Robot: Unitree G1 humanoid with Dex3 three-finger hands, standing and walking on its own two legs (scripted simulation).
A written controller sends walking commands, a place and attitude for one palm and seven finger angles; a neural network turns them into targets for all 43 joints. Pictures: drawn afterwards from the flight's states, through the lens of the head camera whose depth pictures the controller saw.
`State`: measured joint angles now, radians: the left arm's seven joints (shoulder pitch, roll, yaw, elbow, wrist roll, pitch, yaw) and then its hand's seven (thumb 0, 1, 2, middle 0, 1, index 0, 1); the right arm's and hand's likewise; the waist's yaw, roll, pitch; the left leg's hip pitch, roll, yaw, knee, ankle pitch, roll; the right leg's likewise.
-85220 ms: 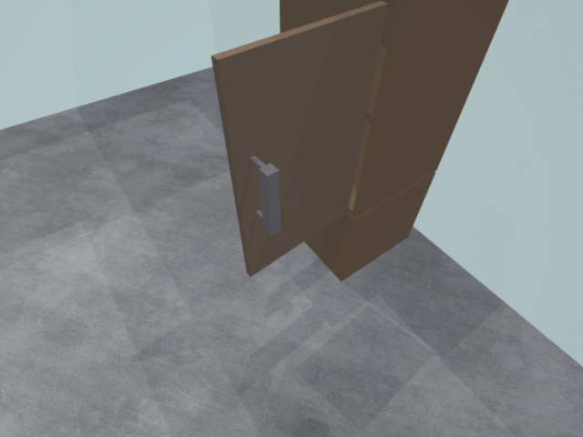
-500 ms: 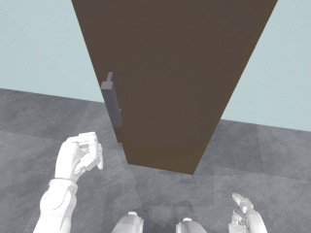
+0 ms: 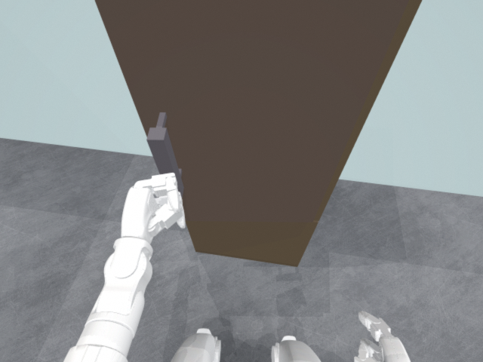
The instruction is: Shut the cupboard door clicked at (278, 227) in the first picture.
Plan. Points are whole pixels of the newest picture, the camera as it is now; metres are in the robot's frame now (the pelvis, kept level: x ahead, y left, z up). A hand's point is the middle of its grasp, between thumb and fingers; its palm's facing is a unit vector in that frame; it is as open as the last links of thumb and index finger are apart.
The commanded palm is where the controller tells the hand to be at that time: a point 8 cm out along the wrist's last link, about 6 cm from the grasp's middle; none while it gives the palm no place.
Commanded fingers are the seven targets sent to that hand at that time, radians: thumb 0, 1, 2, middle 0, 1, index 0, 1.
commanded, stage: bring the fist close to the handle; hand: left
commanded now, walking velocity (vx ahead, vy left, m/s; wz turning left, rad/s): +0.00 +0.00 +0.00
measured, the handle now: (169, 157) +0.46 +0.15 +0.05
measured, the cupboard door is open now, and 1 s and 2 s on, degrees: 8 4 0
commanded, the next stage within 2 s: push the door shut along its arc in 0.44 s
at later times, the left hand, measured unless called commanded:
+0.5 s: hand (181, 207) +0.35 +0.12 +0.05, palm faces -0.01 -1.00 -0.03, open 3.1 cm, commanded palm +0.33 +0.17 +0.05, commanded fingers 0.00 0.90 0.90 -1.30 -1.50 -1.30 -1.50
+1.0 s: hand (183, 181) +0.40 +0.12 +0.05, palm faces -0.10 -0.99 -0.05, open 3.1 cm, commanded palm +0.40 +0.17 +0.05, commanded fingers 0.00 0.90 0.90 -1.30 -1.50 -1.30 -1.50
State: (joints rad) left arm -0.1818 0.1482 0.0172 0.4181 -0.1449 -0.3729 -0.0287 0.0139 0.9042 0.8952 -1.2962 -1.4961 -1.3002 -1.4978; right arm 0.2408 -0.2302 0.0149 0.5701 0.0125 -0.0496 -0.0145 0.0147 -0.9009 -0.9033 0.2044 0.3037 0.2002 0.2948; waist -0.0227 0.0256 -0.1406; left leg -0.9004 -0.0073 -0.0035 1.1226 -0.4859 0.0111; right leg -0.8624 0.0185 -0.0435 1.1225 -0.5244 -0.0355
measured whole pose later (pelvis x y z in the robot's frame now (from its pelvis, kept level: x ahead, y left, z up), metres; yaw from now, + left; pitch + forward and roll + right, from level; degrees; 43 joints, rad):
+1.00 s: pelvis -0.01 +0.00 -0.01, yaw +0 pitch +17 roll -1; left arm -0.55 0.22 0.10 0.84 -0.16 -0.46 -0.15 0.01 0.90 0.90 -1.35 -1.50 -1.31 -1.50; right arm 0.28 -0.25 0.00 0.64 0.03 -0.03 -0.02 0.01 -0.90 -0.90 0.20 0.30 0.20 0.29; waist -0.05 0.03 -0.13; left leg -0.98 -0.01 -0.01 1.15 -0.47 0.01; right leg -0.94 0.02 -0.05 1.15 -0.51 -0.04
